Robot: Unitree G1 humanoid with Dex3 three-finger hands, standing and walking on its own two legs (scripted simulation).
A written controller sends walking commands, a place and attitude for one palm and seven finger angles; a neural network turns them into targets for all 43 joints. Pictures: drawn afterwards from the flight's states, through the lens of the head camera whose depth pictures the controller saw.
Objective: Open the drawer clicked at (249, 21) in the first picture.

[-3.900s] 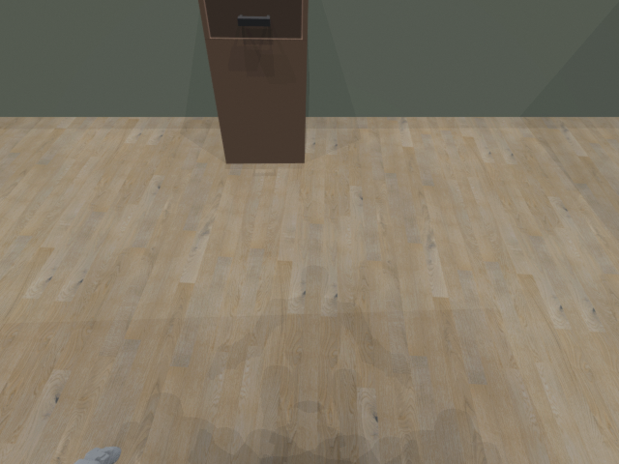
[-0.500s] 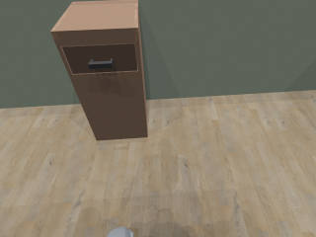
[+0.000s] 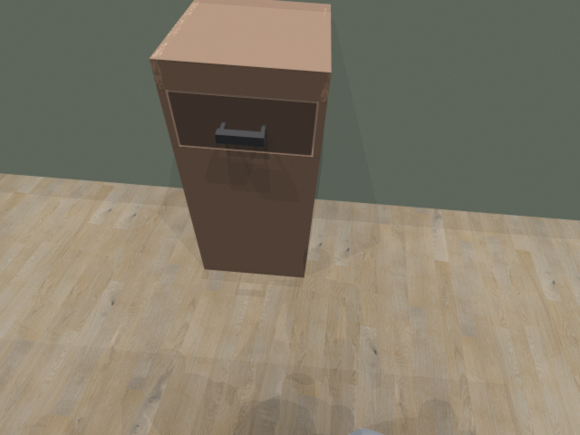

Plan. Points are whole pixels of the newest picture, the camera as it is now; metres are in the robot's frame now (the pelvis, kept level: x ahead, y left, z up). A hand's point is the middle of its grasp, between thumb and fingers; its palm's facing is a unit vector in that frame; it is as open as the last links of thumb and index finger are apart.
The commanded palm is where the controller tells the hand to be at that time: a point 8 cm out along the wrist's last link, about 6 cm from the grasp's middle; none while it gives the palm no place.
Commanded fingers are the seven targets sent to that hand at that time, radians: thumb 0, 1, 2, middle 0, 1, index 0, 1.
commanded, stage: take the last steps up to it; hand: left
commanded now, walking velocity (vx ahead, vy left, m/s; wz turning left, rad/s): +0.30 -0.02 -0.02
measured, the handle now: (241, 132) +0.80 +0.18 -0.06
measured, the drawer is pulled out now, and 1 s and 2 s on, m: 0.00 0.00 0.00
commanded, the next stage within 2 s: come to a stop and stand still in 0.62 s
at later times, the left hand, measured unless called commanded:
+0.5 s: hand out of the picture +0.14 +0.13 -0.16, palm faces +0.07 -0.98 -0.21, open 7.3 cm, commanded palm none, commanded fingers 0.00 0.90 0.90 -0.20 -0.30 -0.20 -0.30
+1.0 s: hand (217, 327) +0.33 +0.16 -0.18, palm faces +0.04 -0.96 -0.27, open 7.3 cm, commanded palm none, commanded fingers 0.00 0.90 0.90 -0.20 -0.30 -0.20 -0.30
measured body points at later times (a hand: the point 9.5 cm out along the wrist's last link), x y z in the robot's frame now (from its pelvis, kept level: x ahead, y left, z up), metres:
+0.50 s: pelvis +0.16 -0.05 +0.01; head +0.17 -0.06 +0.46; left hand +0.14 +0.18 -0.14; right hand +0.18 -0.28 -0.16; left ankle +0.20 +0.10 -0.69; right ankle +0.11 -0.15 -0.74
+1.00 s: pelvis +0.29 -0.04 -0.01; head +0.31 -0.05 +0.44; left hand +0.33 +0.21 -0.16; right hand +0.34 -0.26 -0.17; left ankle +0.28 +0.09 -0.74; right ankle +0.32 -0.14 -0.74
